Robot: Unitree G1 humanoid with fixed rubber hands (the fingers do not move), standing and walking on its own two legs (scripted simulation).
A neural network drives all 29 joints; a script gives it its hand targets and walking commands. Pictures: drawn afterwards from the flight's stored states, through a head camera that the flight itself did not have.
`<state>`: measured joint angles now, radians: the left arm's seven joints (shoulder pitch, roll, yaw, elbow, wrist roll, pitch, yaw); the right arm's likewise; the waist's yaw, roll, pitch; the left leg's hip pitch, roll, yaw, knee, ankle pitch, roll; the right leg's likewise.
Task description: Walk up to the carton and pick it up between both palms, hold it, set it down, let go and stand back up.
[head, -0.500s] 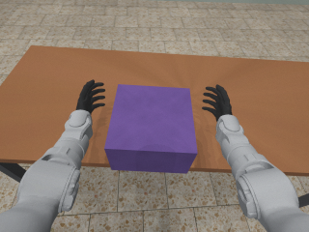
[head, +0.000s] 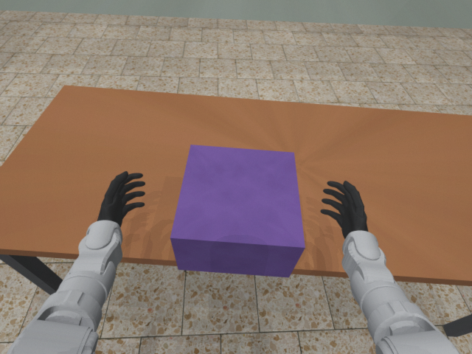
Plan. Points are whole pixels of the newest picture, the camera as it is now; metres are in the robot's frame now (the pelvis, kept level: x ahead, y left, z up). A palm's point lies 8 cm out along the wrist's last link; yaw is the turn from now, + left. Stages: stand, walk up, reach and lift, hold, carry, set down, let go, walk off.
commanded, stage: set down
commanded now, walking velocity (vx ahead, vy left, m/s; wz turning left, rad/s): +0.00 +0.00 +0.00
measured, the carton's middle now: (238, 209) +0.43 -0.01 -0.05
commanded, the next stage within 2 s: none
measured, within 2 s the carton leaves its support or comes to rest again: neither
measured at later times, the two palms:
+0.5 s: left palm (108, 249) +0.31 +0.21 +0.02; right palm (365, 263) +0.28 -0.22 +0.02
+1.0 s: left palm (100, 316) +0.22 +0.21 -0.04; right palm (364, 322) +0.20 -0.21 -0.03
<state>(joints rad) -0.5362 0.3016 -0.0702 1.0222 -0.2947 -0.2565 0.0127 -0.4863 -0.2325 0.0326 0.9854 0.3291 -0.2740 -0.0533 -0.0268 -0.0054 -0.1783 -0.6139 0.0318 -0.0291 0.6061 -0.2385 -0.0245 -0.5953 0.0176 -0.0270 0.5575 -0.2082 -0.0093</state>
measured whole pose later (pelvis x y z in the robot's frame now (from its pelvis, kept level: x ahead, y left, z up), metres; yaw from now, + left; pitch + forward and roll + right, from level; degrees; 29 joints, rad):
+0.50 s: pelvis +0.01 +0.00 +0.01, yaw +0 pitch +3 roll +0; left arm -0.21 0.27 -0.05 0.76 -0.25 -0.24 -0.01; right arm -0.14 -0.20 0.04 0.72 0.27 -0.29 -0.04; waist -0.03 -0.03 -0.06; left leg -0.31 0.03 -0.02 0.48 -0.22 -0.03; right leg -0.31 0.01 -0.01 0.46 -0.20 -0.01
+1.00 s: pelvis +0.02 +0.00 +0.01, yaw +0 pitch -3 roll +0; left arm 0.13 0.23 -0.09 0.65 -0.19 -0.30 0.03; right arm 0.13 -0.16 0.01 0.73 0.17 -0.37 -0.01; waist -0.01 -0.02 0.04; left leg -0.16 0.02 -0.01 0.48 -0.26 -0.02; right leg -0.16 0.01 0.00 0.45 -0.23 0.00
